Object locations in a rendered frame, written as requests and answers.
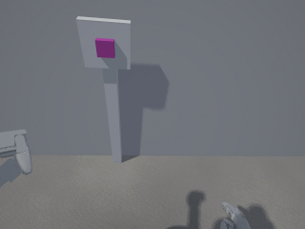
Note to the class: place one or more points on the right robot hand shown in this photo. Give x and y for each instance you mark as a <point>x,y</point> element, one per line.
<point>235,215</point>

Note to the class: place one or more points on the button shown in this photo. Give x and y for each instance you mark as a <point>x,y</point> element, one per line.
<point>105,47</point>

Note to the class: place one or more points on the left robot hand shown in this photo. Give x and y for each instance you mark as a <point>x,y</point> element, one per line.
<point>13,143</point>

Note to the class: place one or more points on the panel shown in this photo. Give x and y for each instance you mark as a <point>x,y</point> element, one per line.
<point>90,28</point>

